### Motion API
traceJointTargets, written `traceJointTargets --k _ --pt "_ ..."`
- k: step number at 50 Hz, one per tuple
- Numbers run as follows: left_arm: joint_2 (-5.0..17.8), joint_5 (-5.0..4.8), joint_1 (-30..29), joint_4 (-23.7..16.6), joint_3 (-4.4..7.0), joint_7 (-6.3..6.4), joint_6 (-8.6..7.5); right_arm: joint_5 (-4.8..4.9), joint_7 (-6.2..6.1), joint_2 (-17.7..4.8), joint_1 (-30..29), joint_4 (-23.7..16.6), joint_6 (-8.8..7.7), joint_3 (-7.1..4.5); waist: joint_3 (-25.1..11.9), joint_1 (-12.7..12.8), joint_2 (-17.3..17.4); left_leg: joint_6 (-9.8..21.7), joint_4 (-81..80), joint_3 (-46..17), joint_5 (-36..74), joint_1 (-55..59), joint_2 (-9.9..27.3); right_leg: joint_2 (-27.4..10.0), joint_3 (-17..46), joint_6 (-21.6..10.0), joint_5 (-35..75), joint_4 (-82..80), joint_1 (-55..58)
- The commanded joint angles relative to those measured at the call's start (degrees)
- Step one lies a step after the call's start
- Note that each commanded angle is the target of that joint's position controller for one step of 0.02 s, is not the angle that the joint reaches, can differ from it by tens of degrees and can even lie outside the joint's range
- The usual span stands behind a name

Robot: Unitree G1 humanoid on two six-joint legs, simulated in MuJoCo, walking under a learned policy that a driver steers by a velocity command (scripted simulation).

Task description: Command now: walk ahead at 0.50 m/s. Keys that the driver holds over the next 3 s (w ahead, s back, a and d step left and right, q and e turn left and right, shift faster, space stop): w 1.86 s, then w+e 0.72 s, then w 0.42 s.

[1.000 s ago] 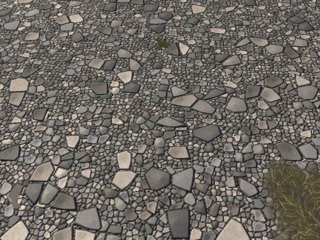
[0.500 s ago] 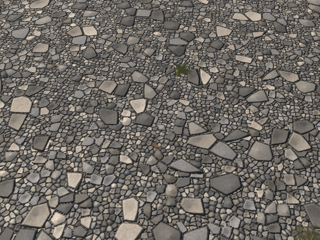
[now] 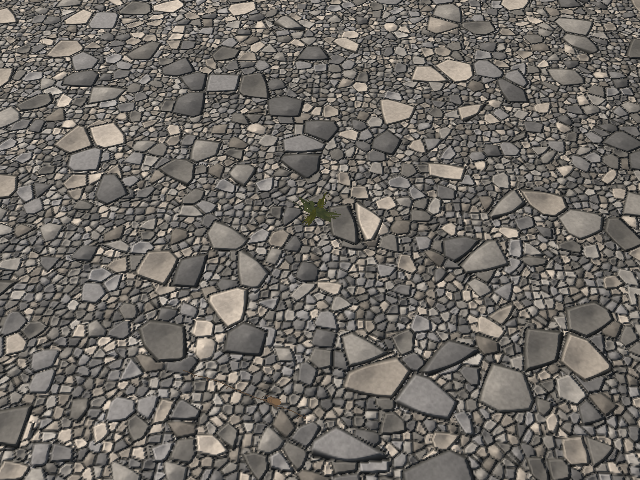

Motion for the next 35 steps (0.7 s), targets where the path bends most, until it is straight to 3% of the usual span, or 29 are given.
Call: traceJointTargets --k 1,2,3,4,5,6,7,8,9,10,12,15,20,25,28,29,30,31,32,33,34,35 --pt "5.43 -0.07 2.20 -2.52 1.54 0.72 -1.56 -0.33 -0.63 -9.48 0.97 -0.99 -0.17 -1.82 0.46 4.57 6.71 5.86 9.80 -4.90 54.00 0.79 17.39 3.57 -1.63 -3.04 -5.85 -3.46 5.48" --pt "6.32 0.12 10.30 0.17 2.20 1.18 -2.02 -0.17 -0.50 -9.75 -0.09 -1.07 0.06 -1.88 -3.62 8.08 5.73 4.93 19.00 -3.57 57.18 -0.47 15.90 5.44 -2.55 -4.36 -4.54 -6.87 14.76" --pt "8.71 1.14 20.51 3.29 3.22 1.76 -2.62 0.35 -0.35 -9.03 -0.84 -1.83 0.07 -1.56 -9.40 11.88 3.93 3.84 31.49 -2.09 47.82 -9.17 13.69 1.66 1.51 -6.43 -3.02 -7.90 29.74" --pt "14.82 2.50 28.44 4.22 4.78 2.28 -2.81 2.28 0.24 -4.67 1.96 -4.11 0.01 -0.46 -17.41 12.15 -5.94 1.39 52.29 1.44 21.04 -26.96 6.91 -14.75 23.85 -11.58 -9.61 -10.26 46.45" --pt "15.65 0.82 26.18 4.30 5.14 1.53 -1.83 2.11 0.47 -6.09 4.46 -3.56 0.03 -1.38 -20.44 9.78 -10.59 1.24 65.13 -4.05 -11.65 -38.42 -0.46 -21.40 43.95 -16.14 -8.96 -18.28 49.48" --pt "13.04 -0.62 19.05 3.18 4.55 1.25 -1.48 0.96 0.33 -8.46 -0.37 -4.39 0.38 -2.09 -11.38 7.23 -3.55 1.94 67.31 -7.85 -7.24 -42.72 4.20 -18.88 35.58 -14.39 -12.71 -18.76 41.67" --pt "8.77 -0.79 14.70 2.40 3.39 1.04 -1.76 0.62 0.66 -7.49 -4.38 -5.43 0.07 -1.87 -4.94 6.37 -0.28 1.93 64.62 -7.60 -2.71 -42.92 6.35 -16.53 28.25 -12.86 -11.41 -21.03 33.21" --pt "6.19 -0.53 12.78 2.59 2.61 1.04 -2.12 0.59 0.85 -6.14 -5.51 -5.51 0.19 -1.77 -1.39 4.49 0.65 1.82 60.45 -7.27 0.06 -40.74 8.35 -13.44 22.65 -10.33 -8.78 -23.33 27.24" --pt "4.68 -0.66 12.88 3.51 2.05 1.32 -2.55 -0.37 1.11 -5.64 -5.40 -5.65 0.87 -1.79 -0.09 2.99 -0.73 1.18 57.20 -7.21 1.39 -38.18 9.55 -11.10 18.66 -8.62 -5.21 -24.51 23.43" --pt "4.03 -0.57 13.69 4.25 1.74 1.50 -2.95 -0.82 1.53 -4.56 -4.22 -5.12 1.64 -1.60 -0.30 2.08 -1.31 0.55 55.75 -6.79 2.25 -36.02 9.87 -9.67 15.83 -7.90 -2.74 -25.24 21.78" --pt "5.48 -0.71 17.06 5.67 1.93 1.62 -3.82 -0.99 2.07 -4.16 -5.05 -5.55 2.52 -1.63 -0.64 1.61 -1.13 -0.47 54.04 -5.48 3.80 -36.68 10.03 -8.86 13.19 -8.40 3.24 -25.93 21.84" --pt "6.93 -0.87 20.15 6.59 2.07 1.62 -4.07 -0.89 2.35 -4.81 -12.41 -8.19 3.21 -1.63 1.49 2.55 -0.86 -2.14 48.45 -4.01 9.22 -42.91 11.48 -8.10 10.71 -8.66 4.86 -28.07 23.51" --pt "6.54 -0.86 24.87 7.74 1.56 1.65 -3.93 -0.11 2.53 -4.14 -23.34 -11.95 2.99 -0.83 2.78 5.28 -1.30 -3.16 33.81 -1.40 17.04 -44.40 10.43 -6.43 7.10 -7.41 12.33 -27.97 27.72" --pt "6.97 -0.20 29.04 9.56 1.48 2.30 -3.56 -0.01 2.32 -4.63 -29.85 -14.63 2.44 -0.45 3.58 7.09 -1.98 -1.08 25.34 -0.06 16.32 -44.33 8.30 -8.75 6.40 -7.76 19.43 -25.16 36.54" --pt "8.10 0.20 27.20 9.74 1.79 2.81 -3.29 0.02 1.99 -5.77 -27.24 -14.61 1.69 -0.94 2.34 4.63 -2.51 1.63 21.70 0.69 10.20 -38.20 5.90 -10.02 5.27 -6.74 32.87 -19.16 39.45" --pt "8.69 0.29 26.31 9.70 1.96 2.86 -3.20 -0.05 1.59 -6.59 -22.69 -13.24 1.39 -1.43 -0.05 2.62 -2.94 2.75 20.53 1.41 8.20 -32.16 3.99 -9.73 4.65 -6.03 40.36 -13.76 39.34" --pt "8.81 0.08 25.19 9.57 1.96 2.73 -2.95 -0.34 1.11 -7.49 -14.00 -10.30 0.91 -2.10 -4.41 -1.17 -1.61 4.14 16.70 2.34 10.28 -22.00 2.29 -7.99 3.03 -4.99 42.32 -3.96 37.49" --pt "7.82 -0.44 24.68 8.55 1.53 2.57 -3.00 -1.52 0.47 -10.44 -3.70 -7.37 0.34 -3.20 -10.51 -4.76 0.59 6.52 16.46 -3.59 10.42 -6.54 7.86 -5.76 1.69 -3.93 30.54 9.45 27.55" --pt "2.54 -2.92 29.95 6.66 0.38 1.83 -3.05 -2.70 0.15 -17.06 3.19 -6.71 0.37 -4.98 -19.16 -3.79 12.91 13.78 13.30 -30.05 4.56 11.07 25.59 3.36 -2.19 -0.90 -0.51 32.58 7.33" --pt "6.32 -1.59 28.91 7.27 1.65 1.87 -2.97 -0.55 0.87 -15.97 -0.16 -6.83 1.27 -4.84 -19.67 -2.54 10.49 15.38 6.44 -42.93 5.38 9.58 28.36 6.92 5.58 -1.64 -24.91 41.19 -0.35" --pt "7.15 -0.91 24.10 5.92 2.18 1.86 -2.76 0.57 1.05 -13.53 -7.11 -7.76 1.50 -4.13 -10.03 0.37 6.63 13.56 5.83 -33.38 2.12 1.13 26.10 2.96 7.64 -2.16 -20.43 42.25 -4.01" --pt "6.19 -0.68 21.11 5.21 1.91 1.56 -3.03 0.61 1.30 -9.43 -11.12 -8.43 1.20 -3.03 -4.54 1.44 3.80 11.91 3.21 -26.93 4.06 -6.90 23.66 0.80 7.43 -2.13 -16.21 39.09 -3.52"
